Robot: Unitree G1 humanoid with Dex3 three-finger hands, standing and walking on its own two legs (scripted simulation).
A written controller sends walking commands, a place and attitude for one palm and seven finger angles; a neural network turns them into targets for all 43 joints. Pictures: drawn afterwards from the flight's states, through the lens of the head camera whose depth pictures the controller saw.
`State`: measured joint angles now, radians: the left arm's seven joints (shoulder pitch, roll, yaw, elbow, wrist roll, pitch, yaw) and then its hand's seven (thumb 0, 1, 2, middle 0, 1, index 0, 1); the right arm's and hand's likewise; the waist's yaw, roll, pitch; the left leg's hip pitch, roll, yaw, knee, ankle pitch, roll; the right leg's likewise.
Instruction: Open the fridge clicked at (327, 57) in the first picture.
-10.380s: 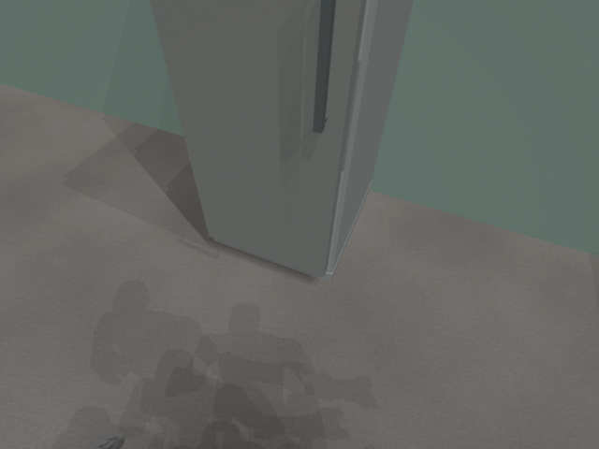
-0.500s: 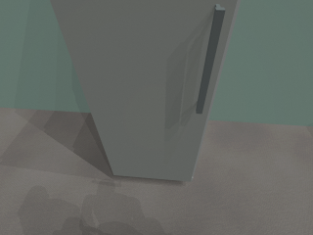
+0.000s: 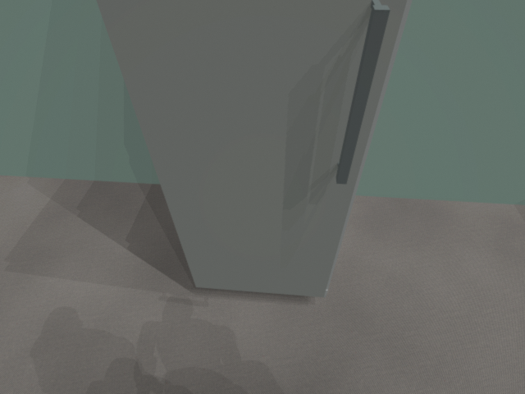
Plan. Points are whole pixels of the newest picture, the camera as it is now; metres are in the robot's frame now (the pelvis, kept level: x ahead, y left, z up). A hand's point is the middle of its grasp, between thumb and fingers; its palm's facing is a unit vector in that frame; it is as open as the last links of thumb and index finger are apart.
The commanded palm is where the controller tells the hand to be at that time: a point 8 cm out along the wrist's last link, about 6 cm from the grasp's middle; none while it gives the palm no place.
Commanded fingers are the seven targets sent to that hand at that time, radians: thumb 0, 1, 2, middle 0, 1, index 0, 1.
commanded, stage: look again from close up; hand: right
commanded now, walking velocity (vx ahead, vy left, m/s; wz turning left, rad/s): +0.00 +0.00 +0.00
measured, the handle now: (355, 106) +0.58 -0.14 +0.16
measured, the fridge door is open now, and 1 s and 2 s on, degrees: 0 0 0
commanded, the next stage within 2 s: shuffle to correct the standing spot in 1.92 s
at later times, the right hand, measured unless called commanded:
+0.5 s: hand out of the picture -0.01 -0.16 -0.18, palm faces +0.03 +0.98 -0.17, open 7.4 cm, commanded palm none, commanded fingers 0.00 -0.90 -0.90 0.20 0.30 0.20 0.30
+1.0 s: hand out of the picture -0.01 -0.17 -0.18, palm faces +0.03 +0.98 -0.18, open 7.4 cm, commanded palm none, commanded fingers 0.00 -0.90 -0.90 0.20 0.30 0.20 0.30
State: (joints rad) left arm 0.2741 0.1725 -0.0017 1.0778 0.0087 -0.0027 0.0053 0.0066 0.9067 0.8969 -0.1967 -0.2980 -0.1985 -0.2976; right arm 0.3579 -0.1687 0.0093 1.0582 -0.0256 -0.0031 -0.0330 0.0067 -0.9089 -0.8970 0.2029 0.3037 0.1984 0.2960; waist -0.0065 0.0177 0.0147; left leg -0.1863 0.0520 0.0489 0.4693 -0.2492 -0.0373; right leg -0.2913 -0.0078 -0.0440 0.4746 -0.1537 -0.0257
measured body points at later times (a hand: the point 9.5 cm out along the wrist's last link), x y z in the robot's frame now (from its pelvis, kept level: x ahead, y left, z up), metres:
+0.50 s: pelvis +0.00 +0.00 +0.00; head +0.01 -0.01 +0.45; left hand +0.01 +0.23 -0.15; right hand -0.01 -0.22 -0.16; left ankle +0.00 +0.14 -0.74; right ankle +0.07 -0.10 -0.74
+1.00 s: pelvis +0.01 +0.00 +0.00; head +0.01 -0.01 +0.45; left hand +0.02 +0.23 -0.15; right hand -0.01 -0.22 -0.16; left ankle +0.00 +0.14 -0.74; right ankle +0.07 -0.10 -0.74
